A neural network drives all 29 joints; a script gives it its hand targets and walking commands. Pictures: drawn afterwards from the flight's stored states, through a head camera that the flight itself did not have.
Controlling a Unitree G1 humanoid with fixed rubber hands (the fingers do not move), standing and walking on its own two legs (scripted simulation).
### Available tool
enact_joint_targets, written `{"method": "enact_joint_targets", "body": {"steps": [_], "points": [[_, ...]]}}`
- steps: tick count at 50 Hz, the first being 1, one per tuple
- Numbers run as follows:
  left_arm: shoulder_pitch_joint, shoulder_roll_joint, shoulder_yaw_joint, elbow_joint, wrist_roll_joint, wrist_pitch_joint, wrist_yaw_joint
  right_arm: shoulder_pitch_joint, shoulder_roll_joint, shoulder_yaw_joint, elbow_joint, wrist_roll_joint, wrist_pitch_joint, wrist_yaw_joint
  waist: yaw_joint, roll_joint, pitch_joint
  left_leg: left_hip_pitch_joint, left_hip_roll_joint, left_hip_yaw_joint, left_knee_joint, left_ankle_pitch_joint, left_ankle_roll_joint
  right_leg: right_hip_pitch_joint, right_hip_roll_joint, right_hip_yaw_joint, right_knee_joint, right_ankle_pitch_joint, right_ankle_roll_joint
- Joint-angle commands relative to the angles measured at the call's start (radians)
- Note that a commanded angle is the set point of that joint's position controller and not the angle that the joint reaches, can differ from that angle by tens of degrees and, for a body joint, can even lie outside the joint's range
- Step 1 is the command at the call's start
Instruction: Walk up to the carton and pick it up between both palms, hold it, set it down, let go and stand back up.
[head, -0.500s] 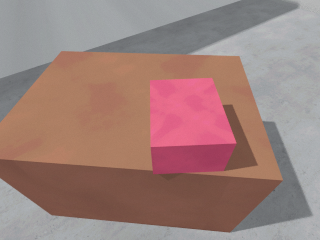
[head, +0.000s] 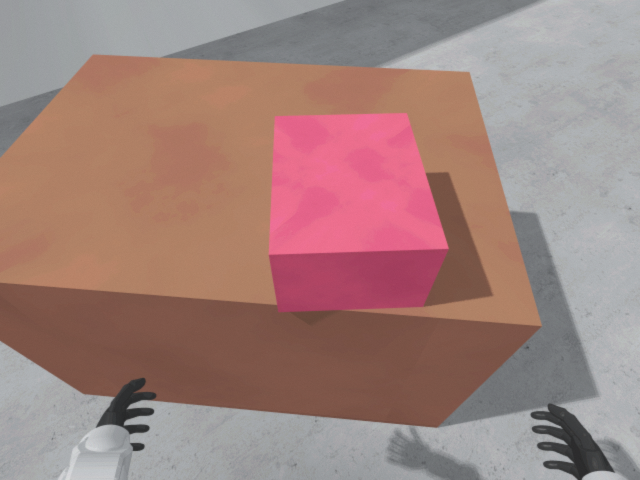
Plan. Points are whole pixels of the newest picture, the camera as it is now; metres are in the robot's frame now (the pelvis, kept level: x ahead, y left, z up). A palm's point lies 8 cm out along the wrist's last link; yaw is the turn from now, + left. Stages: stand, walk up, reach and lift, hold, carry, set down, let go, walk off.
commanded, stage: reach and lift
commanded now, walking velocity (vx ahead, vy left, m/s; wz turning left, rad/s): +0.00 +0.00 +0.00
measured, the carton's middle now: (345, 207) +0.54 -0.01 -0.01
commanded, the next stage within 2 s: none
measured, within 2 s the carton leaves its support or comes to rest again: neither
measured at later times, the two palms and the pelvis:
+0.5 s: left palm (110, 472) +0.16 +0.26 -0.04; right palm out of the picture +0.13 -0.25 -0.06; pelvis -0.04 -0.02 +0.00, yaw -1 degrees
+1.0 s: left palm (158, 404) +0.23 +0.22 -0.02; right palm (535, 418) +0.21 -0.23 -0.03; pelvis +0.01 +0.00 +0.02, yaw +1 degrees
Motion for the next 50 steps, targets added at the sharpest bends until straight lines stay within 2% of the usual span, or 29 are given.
{"method": "enact_joint_targets", "body": {"steps": [1,3,5,6,8,10,11,14,17,19,20,24,27,29,30,31,33,35,36,38,40,43,46,50], "points": [[0.075,0.185,0.055,-0.083,-0.011,-0.064,0.004,0.062,-0.125,0.02,-0.154,0.044,-0.033,-0.018,0.053,-0.047,-0.232,-0.142,-0.071,0.095,-0.164,0.378,-0.038,0.36,-0.043,0.063,-0.089,0.537,0.019],[0.03,0.194,0.04,-0.091,-0.018,-0.082,0.0,0.063,-0.102,0.02,-0.197,0.03,-0.03,-0.028,0.034,-0.047,-0.166,-0.158,-0.079,0.104,-0.193,0.267,-0.025,0.301,-0.051,0.08,-0.12,0.419,0.032],[-0.021,0.209,0.029,-0.124,-0.031,-0.098,0.005,0.082,-0.051,0.023,-0.215,0.017,-0.02,-0.031,0.019,-0.02,-0.126,-0.159,-0.079,0.106,-0.212,0.174,-0.012,0.228,-0.06,0.095,-0.151,0.269,0.039],[-0.031,0.21,0.02,-0.139,-0.047,-0.105,0.006,0.083,-0.045,0.017,-0.237,0.01,-0.017,-0.033,0.01,-0.025,-0.116,-0.161,-0.078,0.105,-0.219,0.147,-0.009,0.211,-0.057,0.092,-0.16,0.211,0.039],[-0.039,0.21,0.021,-0.162,-0.063,-0.12,0.011,0.109,-0.015,0.009,-0.264,0.003,-0.007,-0.037,-0.002,0.014,-0.116,-0.166,-0.075,0.104,-0.222,0.108,-0.009,0.191,-0.061,0.1,-0.181,0.111,0.036],[-0.04,0.215,0.028,-0.187,-0.077,-0.137,0.019,0.122,0.01,0.004,-0.298,-0.003,-0.004,-0.042,0.002,0.042,-0.138,-0.168,-0.074,0.106,-0.214,0.099,-0.012,0.188,-0.068,0.115,-0.19,0.048,0.034],[-0.039,0.212,0.021,-0.189,-0.079,-0.142,0.02,0.127,0.012,-0.006,-0.293,-0.008,0.003,-0.046,-0.008,0.045,-0.137,-0.172,-0.074,0.103,-0.214,0.077,-0.013,0.186,-0.068,0.113,-0.197,0.003,0.033],[-0.023,0.201,0.034,-0.207,-0.092,-0.163,0.027,0.125,0.028,-0.015,-0.342,-0.007,0.0,-0.052,-0.001,0.069,-0.192,-0.183,-0.068,0.099,-0.214,0.059,-0.01,0.213,-0.071,0.114,-0.194,-0.039,0.028],[-0.016,0.193,0.035,-0.182,-0.106,-0.179,0.029,0.088,0.02,-0.035,-0.386,-0.016,0.011,-0.062,-0.012,0.051,-0.222,-0.216,-0.057,0.091,-0.222,0.015,0.002,0.251,-0.064,0.119,-0.197,-0.106,0.031],[-0.027,0.193,0.033,-0.153,-0.122,-0.194,0.032,0.028,0.017,-0.03,-0.442,-0.021,0.013,-0.063,0.006,0.042,-0.233,-0.266,-0.046,0.089,-0.242,-0.027,0.017,0.278,-0.057,0.119,-0.188,-0.147,0.03],[-0.038,0.184,0.029,-0.145,-0.129,-0.202,0.035,0.014,0.014,-0.032,-0.452,-0.021,0.02,-0.061,0.003,0.035,-0.237,-0.272,-0.041,0.09,-0.247,-0.039,0.021,0.286,-0.057,0.125,-0.189,-0.17,0.028],[-0.082,0.187,0.021,-0.107,-0.17,-0.233,0.037,-0.041,0.014,-0.025,-0.52,-0.02,0.047,-0.05,0.008,-0.044,-0.237,-0.316,-0.024,0.089,-0.269,-0.09,0.047,0.315,-0.049,0.135,-0.17,-0.228,0.027],[-0.108,0.175,0.014,-0.053,-0.198,-0.252,0.035,-0.069,0.02,-0.016,-0.535,-0.011,0.078,-0.034,0.016,-0.066,-0.205,-0.323,-0.017,0.091,-0.296,-0.103,0.062,0.322,-0.05,0.139,-0.165,-0.235,0.022],[-0.126,0.162,0.011,-0.014,-0.207,-0.258,0.03,-0.075,0.02,-0.017,-0.516,-0.014,0.101,-0.023,0.007,-0.085,-0.175,-0.32,-0.016,0.087,-0.307,-0.119,0.068,0.313,-0.05,0.143,-0.17,-0.257,0.024],[-0.14,0.161,0.005,0.002,-0.207,-0.26,0.03,-0.083,0.023,-0.006,-0.504,-0.005,0.116,-0.018,0.014,-0.074,-0.159,-0.316,-0.019,0.089,-0.314,-0.114,0.066,0.309,-0.053,0.148,-0.177,-0.258,0.021],[-0.148,0.142,0.001,0.016,-0.201,-0.262,0.03,-0.085,0.011,-0.014,-0.48,-0.001,0.128,-0.012,0.002,-0.056,-0.142,-0.316,-0.015,0.084,-0.328,-0.128,0.066,0.317,-0.051,0.145,-0.174,-0.254,0.02],[-0.139,0.115,-0.016,0.031,-0.191,-0.274,0.033,-0.08,0.008,-0.012,-0.45,0.011,0.134,0.003,0.008,-0.019,-0.105,-0.316,-0.012,0.08,-0.367,-0.115,0.064,0.343,-0.04,0.124,-0.164,-0.191,0.022],[-0.157,0.093,-0.016,0.014,-0.194,-0.299,0.035,-0.087,0.006,-0.018,-0.431,0.012,0.121,0.017,0.0,-0.006,-0.095,-0.292,-0.015,0.069,-0.396,-0.097,0.06,0.343,-0.033,0.101,-0.163,-0.135,0.025],[-0.157,0.08,-0.011,0.009,-0.19,-0.315,0.038,-0.079,0.017,-0.011,-0.428,0.013,0.11,0.023,0.006,-0.017,-0.093,-0.259,-0.025,0.066,-0.387,-0.063,0.05,0.327,-0.04,0.104,-0.18,-0.121,0.025],[-0.179,0.059,-0.027,-0.019,-0.193,-0.352,0.046,-0.083,0.028,-0.012,-0.418,0.02,0.078,0.032,-0.002,-0.013,-0.094,-0.181,-0.037,0.056,-0.373,0.011,0.022,0.264,-0.041,0.095,-0.207,-0.06,0.019],[-0.177,0.04,-0.045,-0.054,-0.205,-0.393,0.06,-0.068,0.039,-0.006,-0.434,0.039,0.037,0.046,0.002,-0.017,-0.107,-0.131,-0.05,0.05,-0.369,0.068,0.01,0.237,-0.035,0.077,-0.217,0.017,0.022],[-0.141,0.013,-0.067,-0.094,-0.203,-0.46,0.07,-0.047,0.039,-0.014,-0.434,0.054,-0.028,0.049,-0.009,-0.006,-0.157,-0.062,-0.057,0.038,-0.364,0.162,-0.006,0.24,-0.029,0.063,-0.224,0.134,0.03],[-0.06,-0.022,-0.074,-0.088,-0.184,-0.521,0.073,-0.003,0.035,-0.006,-0.387,0.085,-0.098,0.042,-0.008,-0.002,-0.218,0.0,-0.066,0.026,-0.334,0.321,-0.025,0.287,-0.027,0.067,-0.217,0.308,0.028],[0.027,-0.028,-0.051,-0.107,-0.156,-0.62,0.071,0.022,0.026,0.018,-0.342,0.125,-0.215,0.01,-0.002,-0.026,-0.314,0.012,-0.09,0.029,-0.299,0.447,-0.046,0.412,-0.036,0.086,-0.175,0.606,0.039]]}}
